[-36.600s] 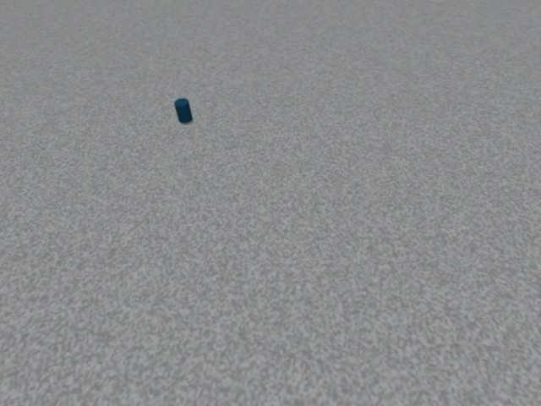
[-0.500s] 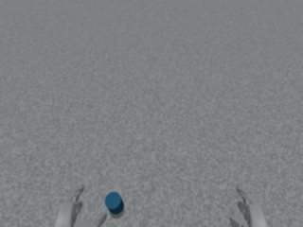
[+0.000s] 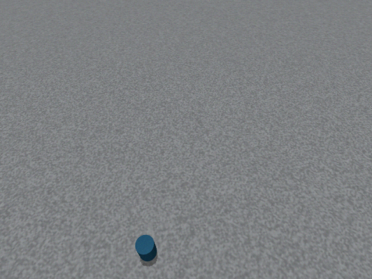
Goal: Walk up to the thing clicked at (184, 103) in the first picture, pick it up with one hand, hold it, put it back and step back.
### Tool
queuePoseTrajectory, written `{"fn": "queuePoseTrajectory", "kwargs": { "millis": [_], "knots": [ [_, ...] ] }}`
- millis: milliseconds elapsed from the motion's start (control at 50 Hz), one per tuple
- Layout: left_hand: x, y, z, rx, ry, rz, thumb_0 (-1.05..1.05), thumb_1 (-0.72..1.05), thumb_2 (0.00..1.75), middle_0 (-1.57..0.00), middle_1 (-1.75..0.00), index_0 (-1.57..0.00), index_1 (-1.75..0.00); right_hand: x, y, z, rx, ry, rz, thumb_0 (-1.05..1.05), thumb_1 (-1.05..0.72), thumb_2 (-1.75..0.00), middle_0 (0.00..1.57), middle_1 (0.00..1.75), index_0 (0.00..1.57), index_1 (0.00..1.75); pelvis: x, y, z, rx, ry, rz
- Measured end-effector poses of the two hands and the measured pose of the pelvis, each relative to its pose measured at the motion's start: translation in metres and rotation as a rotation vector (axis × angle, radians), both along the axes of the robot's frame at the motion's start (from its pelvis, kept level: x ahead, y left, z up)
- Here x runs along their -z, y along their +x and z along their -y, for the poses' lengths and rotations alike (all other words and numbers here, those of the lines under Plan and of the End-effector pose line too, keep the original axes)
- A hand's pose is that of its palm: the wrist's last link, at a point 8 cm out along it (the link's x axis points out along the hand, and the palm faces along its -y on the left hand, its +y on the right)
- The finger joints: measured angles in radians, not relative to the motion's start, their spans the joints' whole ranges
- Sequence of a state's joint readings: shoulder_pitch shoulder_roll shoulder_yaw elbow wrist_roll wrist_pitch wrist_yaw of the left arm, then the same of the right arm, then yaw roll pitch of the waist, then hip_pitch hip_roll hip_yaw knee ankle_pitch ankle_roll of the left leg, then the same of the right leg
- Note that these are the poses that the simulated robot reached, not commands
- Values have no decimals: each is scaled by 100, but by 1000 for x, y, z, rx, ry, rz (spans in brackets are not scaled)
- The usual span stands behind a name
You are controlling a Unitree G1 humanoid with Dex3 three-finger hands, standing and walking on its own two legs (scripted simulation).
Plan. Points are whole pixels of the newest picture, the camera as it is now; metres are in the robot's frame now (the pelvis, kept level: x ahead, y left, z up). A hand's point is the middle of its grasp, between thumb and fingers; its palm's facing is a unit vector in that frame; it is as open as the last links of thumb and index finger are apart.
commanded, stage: stand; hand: left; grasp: from the side
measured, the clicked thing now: (146, 248) +0.37 +0.23 -0.71
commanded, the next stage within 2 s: step back in 1.66 s
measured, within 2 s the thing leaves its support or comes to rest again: neither
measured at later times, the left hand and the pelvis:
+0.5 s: hand out of the picture +0.04 +0.24 -0.14, palm faces +0.01 -0.93 -0.36, open 7.4 cm; pelvis -0.01 -0.01 +0.01, yaw +0 degrees
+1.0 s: hand out of the picture +0.07 +0.23 -0.14, palm faces +0.00 -0.94 -0.34, open 7.4 cm; pelvis +0.00 -0.02 +0.02, yaw +0 degrees
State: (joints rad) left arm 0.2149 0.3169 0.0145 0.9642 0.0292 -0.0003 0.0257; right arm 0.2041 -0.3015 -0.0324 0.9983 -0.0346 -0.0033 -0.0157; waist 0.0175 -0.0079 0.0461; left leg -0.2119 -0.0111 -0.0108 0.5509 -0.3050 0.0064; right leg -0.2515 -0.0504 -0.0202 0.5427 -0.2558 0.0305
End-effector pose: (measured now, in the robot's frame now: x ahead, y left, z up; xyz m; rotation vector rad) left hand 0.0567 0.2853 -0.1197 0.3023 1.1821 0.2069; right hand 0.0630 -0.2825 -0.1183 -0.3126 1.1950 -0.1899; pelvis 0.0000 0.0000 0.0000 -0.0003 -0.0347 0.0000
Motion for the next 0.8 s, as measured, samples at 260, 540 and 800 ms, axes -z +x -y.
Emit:
{"fn": "queuePoseTrajectory", "kwargs": {
  "millis": [260, 540, 800],
  "knots": [
    [-11, -19, 1, -28, 15, -61, 1, 91, 90, -20, -30, -21, -30, 2, -2, -2, 0, 43, -20, 1, -90, -90, 20, 30, 20, 30, -11, -7, 5, -6, 6, 28],
    [-13, -19, 6, -35, 17, -78, 0, 91, 90, -20, -30, -20, -30, -2, -14, 18, 17, 21, -60, 1, -90, -90, 20, 30, 20, 30, -13, -9, 14, -6, 5, 30],
    [-13, -8, 12, -26, 4, -79, 0, 91, 90, -20, -30, -21, -30, -3, -18, 25, 28, 14, -79, 1, -90, -90, 20, 30, 20, 30, -14, -6, 17, 3, 4, 22]
  ]
}}
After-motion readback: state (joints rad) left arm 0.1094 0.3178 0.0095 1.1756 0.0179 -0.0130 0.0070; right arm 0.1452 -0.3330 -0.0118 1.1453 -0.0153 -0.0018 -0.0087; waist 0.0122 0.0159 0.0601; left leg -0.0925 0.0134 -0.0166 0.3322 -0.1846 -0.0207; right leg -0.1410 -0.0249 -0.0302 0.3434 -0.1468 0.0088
